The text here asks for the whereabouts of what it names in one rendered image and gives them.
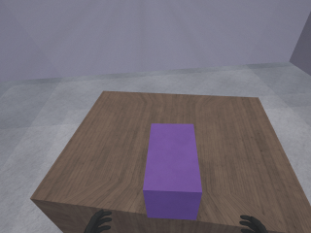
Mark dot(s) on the robot right hand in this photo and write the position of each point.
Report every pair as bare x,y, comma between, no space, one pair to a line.
254,224

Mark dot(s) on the carton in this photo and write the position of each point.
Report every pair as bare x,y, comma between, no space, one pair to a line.
172,184

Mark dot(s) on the pedestal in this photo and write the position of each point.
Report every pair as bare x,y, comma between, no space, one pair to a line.
244,170

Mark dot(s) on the robot left hand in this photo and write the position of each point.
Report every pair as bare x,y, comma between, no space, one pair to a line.
95,221

